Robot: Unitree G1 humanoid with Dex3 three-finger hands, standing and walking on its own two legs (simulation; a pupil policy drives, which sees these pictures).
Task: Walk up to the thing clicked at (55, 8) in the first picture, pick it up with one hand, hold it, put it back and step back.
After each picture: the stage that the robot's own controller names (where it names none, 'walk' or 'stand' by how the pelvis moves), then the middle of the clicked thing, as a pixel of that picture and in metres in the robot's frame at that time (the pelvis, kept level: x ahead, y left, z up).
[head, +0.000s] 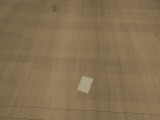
stand; (55, 7) +2.17 +0.38 -0.72
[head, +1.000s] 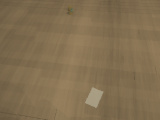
walk; (70, 10) +2.05 +0.29 -0.72
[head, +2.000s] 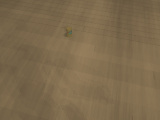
walk; (69, 32) +1.41 +0.20 -0.69
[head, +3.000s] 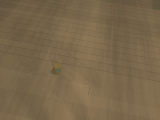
walk; (57, 69) +0.92 +0.19 -0.71
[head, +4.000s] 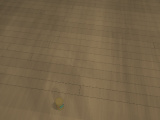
walk; (59, 104) +0.55 +0.16 -0.71
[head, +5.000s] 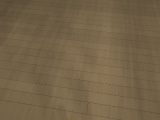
stand; out of the picture +0.37 +0.12 -0.70
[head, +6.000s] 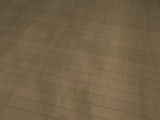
stand; out of the picture +0.34 +0.11 -0.72
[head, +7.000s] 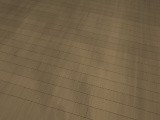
stand; out of the picture +0.37 +0.10 -0.70
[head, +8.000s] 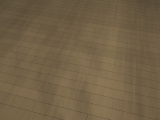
stand; out of the picture +0.37 +0.14 -0.72
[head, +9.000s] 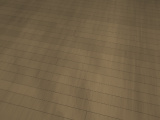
stand; out of the picture +0.37 +0.14 -0.73
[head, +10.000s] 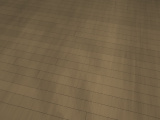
stand; out of the picture +0.36 +0.14 -0.73
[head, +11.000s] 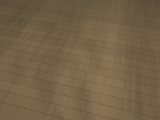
stand; out of the picture +0.36 +0.14 -0.73
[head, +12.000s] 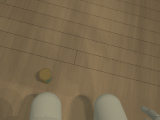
go down; (46, 76) +0.42 +0.16 -0.44
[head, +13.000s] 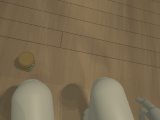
go down; (27, 62) +0.44 +0.20 -0.31
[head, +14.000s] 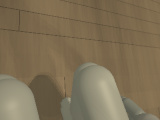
close in; out of the picture +0.42 +0.24 -0.23
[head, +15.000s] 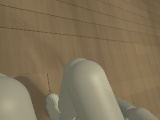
close; out of the picture +0.42 +0.25 -0.23
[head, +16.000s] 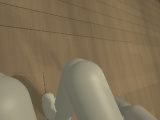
lift; out of the picture +0.40 +0.24 -0.23
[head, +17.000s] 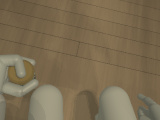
lift; (23, 77) +0.32 +0.20 -0.04
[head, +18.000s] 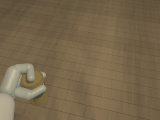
hold; (35, 88) +0.32 +0.16 +0.02
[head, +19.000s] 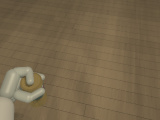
hold; (34, 90) +0.32 +0.17 +0.01
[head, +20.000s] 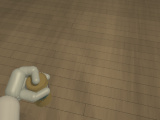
hold; (39, 90) +0.32 +0.16 +0.01
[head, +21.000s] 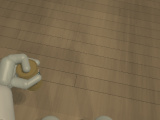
crouch; (30, 76) +0.37 +0.17 -0.05
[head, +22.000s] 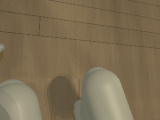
lower; out of the picture +0.44 +0.23 -0.15
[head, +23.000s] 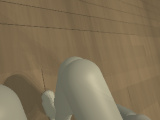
lower; out of the picture +0.43 +0.27 -0.23
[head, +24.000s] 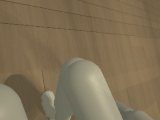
lower; out of the picture +0.43 +0.27 -0.23
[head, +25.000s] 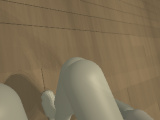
lower; out of the picture +0.43 +0.28 -0.23
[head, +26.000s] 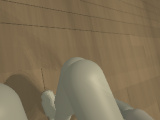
lower; out of the picture +0.43 +0.28 -0.23
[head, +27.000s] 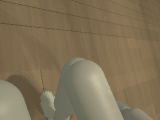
open; out of the picture +0.42 +0.26 -0.24
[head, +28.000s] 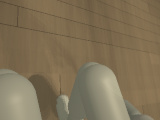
stand; out of the picture +0.42 +0.25 -0.24
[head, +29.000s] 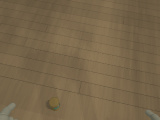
stand; (54, 104) +0.41 +0.15 -0.58
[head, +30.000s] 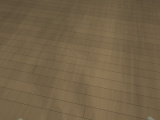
stand; out of the picture +0.40 +0.15 -0.66
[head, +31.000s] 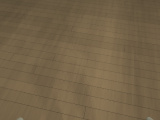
stand; out of the picture +0.38 +0.14 -0.67
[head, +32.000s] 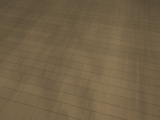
stand; out of the picture +0.41 +0.13 -0.72
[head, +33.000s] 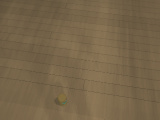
walk; (62, 100) +0.48 +0.14 -0.69
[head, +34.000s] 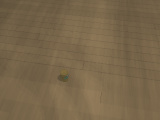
walk; (64, 75) +0.76 +0.16 -0.70
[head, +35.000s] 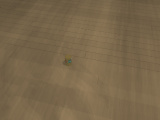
stand; (68, 60) +1.07 +0.17 -0.70
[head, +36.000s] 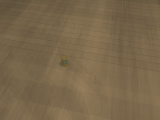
stand; (65, 61) +1.06 +0.16 -0.72
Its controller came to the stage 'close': yes
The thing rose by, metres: 0.71
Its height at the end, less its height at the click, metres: +0.00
